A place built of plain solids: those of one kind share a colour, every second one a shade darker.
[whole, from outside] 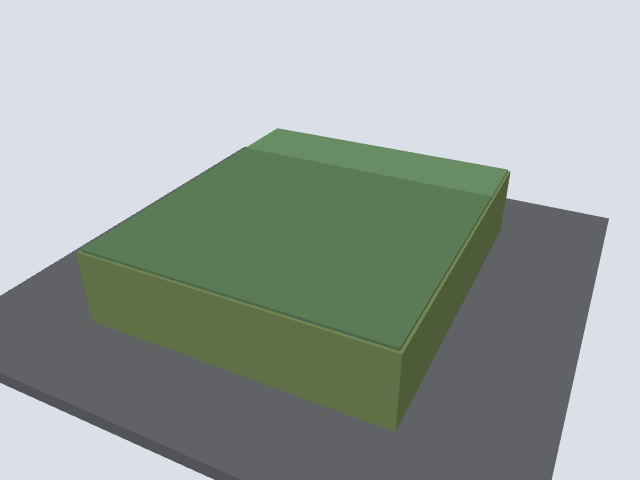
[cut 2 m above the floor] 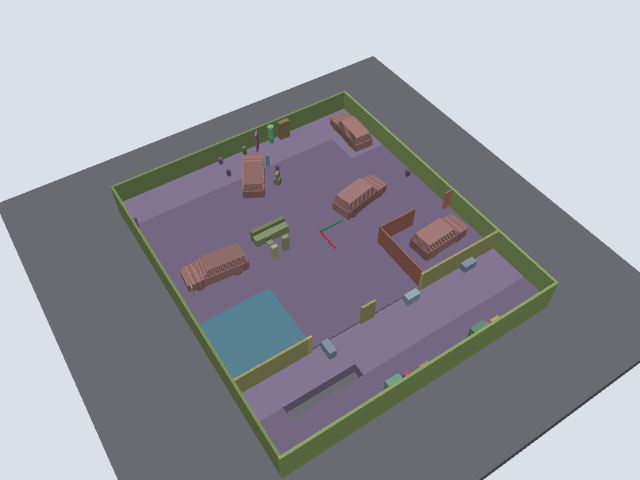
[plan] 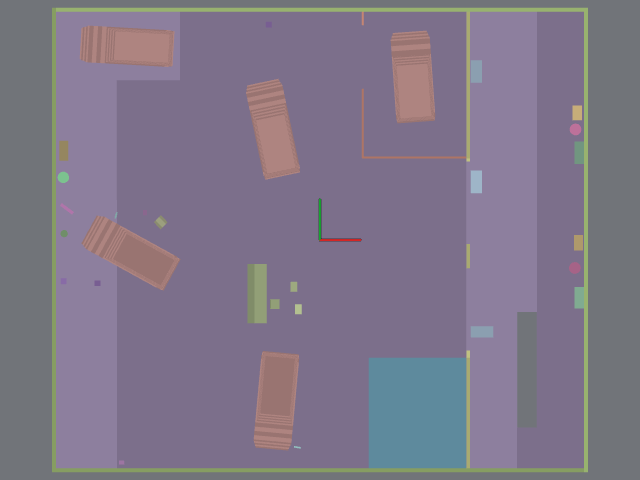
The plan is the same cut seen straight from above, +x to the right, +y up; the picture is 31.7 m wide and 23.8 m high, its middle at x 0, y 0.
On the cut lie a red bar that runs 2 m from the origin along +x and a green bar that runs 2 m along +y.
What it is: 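A car dealer's showroom with its handover bay and the front of its workshop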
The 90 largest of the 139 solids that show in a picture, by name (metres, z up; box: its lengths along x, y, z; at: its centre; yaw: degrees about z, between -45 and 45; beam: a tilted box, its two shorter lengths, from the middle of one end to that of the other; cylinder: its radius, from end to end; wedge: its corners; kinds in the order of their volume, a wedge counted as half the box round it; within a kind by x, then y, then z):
{
 "floor_1": {"box": [3.02, 22.64, 1.26], "at": [-11.58, 0.0, 0.58]},
 "floor_2": {"box": [3.14, 13.33, 1.26], "at": [-8.51, -4.66, 0.58]},
 "floor_3": {"box": [3.14, 5.93, 1.26], "at": [-8.51, 4.96, 0.58]},
 "floor_4": {"box": [3.14, 3.4, 1.26], "at": [-8.51, 9.62, 0.58]},
 "floor_5": {"box": [14.2, 22.64, 1.26], "at": [0.16, 0.0, 0.58]},
 "floor_6": {"box": [2.53, 22.64, 1.14], "at": [8.51, 0.0, 0.52]},
 "floor_7": {"box": [0.99, 2.02, 1.14], "at": [10.27, -10.31, 0.52]},
 "floor_8": {"box": [0.99, 14.89, 1.14], "at": [10.27, 3.87, 0.52]},
 "floor_9": {"box": [2.34, 22.64, 1.14], "at": [11.92, 0.0, 0.52]},
 "roof_1": {"box": [20.35, 22.64, 0.2], "at": [-2.92, 0.0, 5.81]},
 "roof_2": {"box": [5.83, 22.64, 1.16], "at": [10.17, 0.0, 5.33]},
 "wall_1": {"box": [0.2, 23.04, 5.76], "at": [-13.19, 0.0, 2.83]},
 "wall_2": {"box": [26.18, 0.2, 5.76], "at": [0.0, -11.42, 2.83]},
 "wall_3": {"box": [26.18, 0.2, 5.76], "at": [0.0, 11.42, 2.83]},
 "wall_4": {"box": [0.2, 23.04, 5.76], "at": [13.19, 0.0, 2.83]},
 "block_1": {"box": [4.84, 5.48, 2.9], "at": [4.84, -8.58, 2.65]},
 "car_1": {"box": [0.22, 1.83, 0.73], "at": [-11.16, 9.7, 1.72], "yaw": -3.3},
 "car_2": {"box": [0.22, 1.83, 0.76], "at": [-10.95, 9.69, 1.73], "yaw": -3.3},
 "car_3": {"box": [0.22, 1.83, 0.79], "at": [-10.73, 9.68, 1.75], "yaw": -3.3},
 "car_4": {"box": [0.23, 1.85, 0.73], "at": [-10.44, -0.04, 1.74], "yaw": -28.8},
 "car_5": {"box": [2.99, 1.83, 0.79], "at": [-9.14, 9.59, 1.75], "yaw": -3.3},
 "car_6": {"box": [3.04, 1.85, 0.73], "at": [-9.01, -0.82, 1.74], "yaw": -28.8},
 "car_7": {"box": [3.3, 1.72, 0.08], "at": [-8.98, 9.57, 2.17], "yaw": -3.3},
 "car_8": {"box": [3.21, 1.68, 0.08], "at": [-8.96, 9.57, 2.25], "yaw": -3.3},
 "car_9": {"box": [3.13, 1.63, 0.08], "at": [-8.94, 9.57, 2.32], "yaw": -3.3},
 "car_10": {"box": [3.04, 1.59, 0.08], "at": [-8.92, 9.57, 2.39], "yaw": -3.3},
 "car_11": {"box": [2.96, 1.55, 0.08], "at": [-8.9, 9.57, 2.46], "yaw": -3.3},
 "car_12": {"box": [2.87, 1.51, 0.08], "at": [-8.88, 9.57, 2.53], "yaw": -3.3},
 "car_13": {"box": [3.35, 1.74, 0.08], "at": [-8.87, -0.9, 2.14], "yaw": -28.8},
 "car_14": {"box": [2.78, 1.46, 0.08], "at": [-8.86, 9.57, 2.61], "yaw": -3.3},
 "car_15": {"box": [3.26, 1.7, 0.08], "at": [-8.85, -0.91, 2.21], "yaw": -28.8},
 "car_16": {"box": [2.7, 1.42, 0.08], "at": [-8.84, 9.57, 2.68], "yaw": -3.3},
 "car_17": {"box": [3.17, 1.65, 0.08], "at": [-8.83, -0.92, 2.29], "yaw": -28.8},
 "car_18": {"box": [3.08, 1.61, 0.08], "at": [-8.81, -0.93, 2.37], "yaw": -28.8},
 "car_19": {"box": [2.99, 1.57, 0.08], "at": [-8.79, -0.94, 2.44], "yaw": -28.8},
 "car_20": {"box": [2.9, 1.53, 0.09], "at": [-8.78, -0.95, 2.52], "yaw": -28.8},
 "car_21": {"box": [2.81, 1.48, 0.08], "at": [-8.76, -0.96, 2.6], "yaw": -28.8},
 "car_22": {"box": [2.72, 1.44, 0.08], "at": [-8.74, -0.97, 2.67], "yaw": -28.8},
 "car_23": {"box": [1.85, 0.22, 0.77], "at": [-2.74, 7.33, 1.78], "yaw": 12.0},
 "car_24": {"box": [1.85, 0.22, 0.8], "at": [-2.69, 7.13, 1.79], "yaw": 12.0},
 "car_25": {"box": [1.85, 0.22, 0.83], "at": [-2.65, 6.92, 1.81], "yaw": 12.0},
 "car_26": {"box": [1.85, 0.22, 0.85], "at": [-2.6, 6.72, 1.82], "yaw": 12.0},
 "car_27": {"box": [1.89, 0.22, 0.78], "at": [-2.34, -9.86, 1.81], "yaw": -5.3},
 "car_28": {"box": [1.89, 0.22, 0.8], "at": [-2.32, -9.65, 1.82], "yaw": -5.3},
 "car_29": {"box": [1.89, 0.22, 0.83], "at": [-2.31, -9.44, 1.84], "yaw": -5.3},
 "car_30": {"box": [1.89, 0.22, 0.86], "at": [-2.29, -9.23, 1.85], "yaw": -5.3},
 "car_31": {"box": [1.85, 3.14, 0.85], "at": [-2.26, 5.09, 1.82], "yaw": 12.0},
 "car_32": {"box": [1.7, 3.34, 0.1], "at": [-2.22, 4.9, 2.38], "yaw": 12.0},
 "car_33": {"box": [1.74, 3.45, 0.1], "at": [-2.22, 4.93, 2.29], "yaw": 12.0},
 "car_34": {"box": [1.61, 3.13, 0.1], "at": [-2.21, 4.85, 2.56], "yaw": 12.0},
 "car_35": {"box": [1.66, 3.24, 0.1], "at": [-2.21, 4.88, 2.47], "yaw": 12.0},
 "car_36": {"box": [1.53, 2.92, 0.1], "at": [-2.2, 4.8, 2.74], "yaw": 12.0},
 "car_37": {"box": [1.57, 3.03, 0.1], "at": [-2.2, 4.83, 2.65], "yaw": 12.0},
 "car_38": {"box": [1.44, 2.71, 0.1], "at": [-2.19, 4.76, 2.92], "yaw": 12.0},
 "car_39": {"box": [1.49, 2.82, 0.1], "at": [-2.19, 4.78, 2.83], "yaw": 12.0},
 "car_40": {"box": [1.89, 3.17, 0.86], "at": [-2.13, -7.55, 1.85], "yaw": -5.3},
 "car_41": {"box": [1.78, 3.48, 0.08], "at": [-2.12, -7.39, 2.32], "yaw": -5.3},
 "car_42": {"box": [1.74, 3.39, 0.08], "at": [-2.11, -7.37, 2.39], "yaw": -5.3},
 "car_43": {"box": [1.69, 3.3, 0.08], "at": [-2.11, -7.35, 2.46], "yaw": -5.3},
 "car_44": {"box": [1.65, 3.22, 0.08], "at": [-2.11, -7.33, 2.53], "yaw": -5.3},
 "car_45": {"box": [1.61, 3.13, 0.08], "at": [-2.11, -7.31, 2.61], "yaw": -5.3},
 "car_46": {"box": [1.57, 3.05, 0.08], "at": [-2.1, -7.29, 2.68], "yaw": -5.3},
 "car_47": {"box": [1.52, 2.96, 0.08], "at": [-2.1, -7.26, 2.75], "yaw": -5.3},
 "car_48": {"box": [1.48, 2.87, 0.08], "at": [-2.1, -7.24, 2.83], "yaw": -5.3},
 "car_49": {"box": [1.95, 0.27, 0.84], "at": [4.49, 9.8, 1.81], "yaw": 4.1},
 "car_50": {"box": [1.95, 0.27, 0.88], "at": [4.5, 9.54, 1.83], "yaw": 4.1},
 "car_51": {"box": [1.95, 0.27, 0.91], "at": [4.52, 9.29, 1.85], "yaw": 4.1},
 "car_52": {"box": [1.95, 2.94, 0.91], "at": [4.63, 7.7, 1.85], "yaw": 4.1},
 "car_53": {"box": [1.63, 2.8, 0.08], "at": [4.65, 7.43, 2.72], "yaw": 4.1},
 "car_54": {"box": [1.67, 2.89, 0.08], "at": [4.65, 7.45, 2.64], "yaw": 4.1},
 "car_55": {"box": [1.71, 2.98, 0.08], "at": [4.65, 7.47, 2.56], "yaw": 4.1},
 "car_56": {"box": [1.76, 3.07, 0.08], "at": [4.65, 7.49, 2.49], "yaw": 4.1},
 "car_57": {"box": [1.8, 3.16, 0.08], "at": [4.65, 7.51, 2.41], "yaw": 4.1},
 "car_58": {"box": [1.84, 3.25, 0.08], "at": [4.65, 7.54, 2.34], "yaw": 4.1},
 "car_59": {"box": [1.54, 2.62, 0.08], "at": [4.66, 7.39, 2.87], "yaw": 4.1},
 "car_60": {"box": [1.59, 2.71, 0.08], "at": [4.66, 7.41, 2.79], "yaw": 4.1},
 "part_1": {"box": [0.18, 5.48, 3.67], "at": [7.35, -8.58, 2.92]},
 "part_2": {"box": [0.18, 1.2, 3.67], "at": [7.35, -0.8, 2.92]},
 "part_3": {"box": [0.18, 7.27, 3.67], "at": [7.35, 7.68, 2.92]},
 "counter_1": {"box": [0.35, 2.94, 1.1], "at": [-3.42, -2.66, 1.76]},
 "counter_2": {"box": [0.6, 2.94, 0.74], "at": [-2.94, -2.66, 1.58]},
 "screen_1": {"box": [0.1, 3.46, 2.78], "at": [2.12, 5.77, 2.6]},
 "screen_2": {"box": [5.09, 0.1, 2.78], "at": [4.71, 4.09, 2.6]},
 "cupboard_1": {"box": [0.47, 1.06, 1.95], "at": [12.85, -2.86, 2.06]},
 "cupboard_2": {"box": [0.47, 1.12, 1.95], "at": [12.85, 4.32, 2.06]},
 "boards_1": {"box": [0.56, 1.12, 0.78], "at": [7.75, 2.88, 1.47]},
 "boards_2": {"box": [0.56, 1.12, 0.67], "at": [7.75, 8.35, 1.42]},
 "boards_3": {"box": [1.12, 0.56, 0.81], "at": [8.03, -4.55, 1.49]},
 "vitrine_1": {"box": [0.45, 1.0, 1.83], "at": [-12.7, 4.42, 2.12]},
 "tub_1": {"cylinder": 0.28, "from": [-12.73, 3.1, 1.81], "to": [-12.73, 3.1, 3.01]}
}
